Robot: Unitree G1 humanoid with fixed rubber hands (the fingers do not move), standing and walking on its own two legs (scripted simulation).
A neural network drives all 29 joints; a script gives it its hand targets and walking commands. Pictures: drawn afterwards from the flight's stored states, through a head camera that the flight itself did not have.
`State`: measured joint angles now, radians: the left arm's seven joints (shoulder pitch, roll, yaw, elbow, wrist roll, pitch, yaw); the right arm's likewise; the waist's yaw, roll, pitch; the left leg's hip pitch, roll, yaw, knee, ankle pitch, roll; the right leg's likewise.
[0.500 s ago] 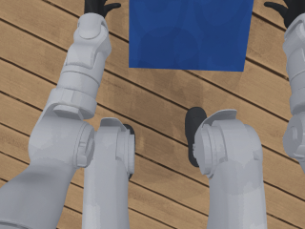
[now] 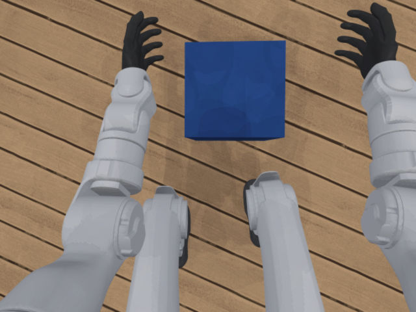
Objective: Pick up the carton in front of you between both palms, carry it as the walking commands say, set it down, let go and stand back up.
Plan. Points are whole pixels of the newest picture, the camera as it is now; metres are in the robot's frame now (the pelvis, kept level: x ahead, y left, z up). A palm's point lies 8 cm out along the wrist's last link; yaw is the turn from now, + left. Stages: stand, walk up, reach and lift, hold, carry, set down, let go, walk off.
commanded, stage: set down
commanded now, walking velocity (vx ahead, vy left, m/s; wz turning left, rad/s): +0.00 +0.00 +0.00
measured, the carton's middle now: (232, 100) +0.49 -0.09 -0.36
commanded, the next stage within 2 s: let go in 0.46 s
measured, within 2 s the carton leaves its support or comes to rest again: neither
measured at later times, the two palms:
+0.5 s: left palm (85, 29) +0.51 +0.08 +0.04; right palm out of the picture +0.47 -0.32 +0.04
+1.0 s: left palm out of the picture +0.40 +0.15 +0.15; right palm out of the picture +0.34 -0.29 +0.16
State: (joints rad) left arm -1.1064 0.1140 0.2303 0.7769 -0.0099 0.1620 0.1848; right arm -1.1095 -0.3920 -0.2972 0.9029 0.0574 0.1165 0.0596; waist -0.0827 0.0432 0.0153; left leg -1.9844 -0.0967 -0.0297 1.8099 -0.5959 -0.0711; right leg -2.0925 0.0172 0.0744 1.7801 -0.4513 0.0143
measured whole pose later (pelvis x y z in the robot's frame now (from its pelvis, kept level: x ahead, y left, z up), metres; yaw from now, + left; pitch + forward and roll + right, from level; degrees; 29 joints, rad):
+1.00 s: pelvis +0.09 -0.01 +0.25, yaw -5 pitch +26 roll +1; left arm -0.20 0.11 0.12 0.55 0.06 0.03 0.03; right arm -0.20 -0.24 -0.17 0.58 -0.01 0.01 0.10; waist -0.03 0.01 -0.07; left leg -0.85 -0.02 -0.08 0.75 -0.36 -0.04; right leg -0.94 0.04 0.06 0.75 -0.26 -0.01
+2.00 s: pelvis +0.13 +0.00 +0.28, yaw -4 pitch +0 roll -1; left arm 0.18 0.31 0.05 0.73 0.04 0.03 0.02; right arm 0.21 -0.34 -0.06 0.63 -0.04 0.04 -0.01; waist 0.00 0.03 0.01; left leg -0.16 -0.01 -0.08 0.53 -0.37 -0.01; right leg -0.24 0.02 0.03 0.54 -0.29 0.00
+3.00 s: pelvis +0.11 -0.01 +0.29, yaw -5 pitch -2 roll +0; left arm 0.11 0.36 0.02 1.00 0.02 0.00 0.01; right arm 0.20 -0.38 -0.01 0.89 -0.03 -0.01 -0.02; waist 0.01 0.02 0.03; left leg -0.08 0.01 -0.07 0.40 -0.28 -0.02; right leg -0.17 0.02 0.04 0.42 -0.21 -0.01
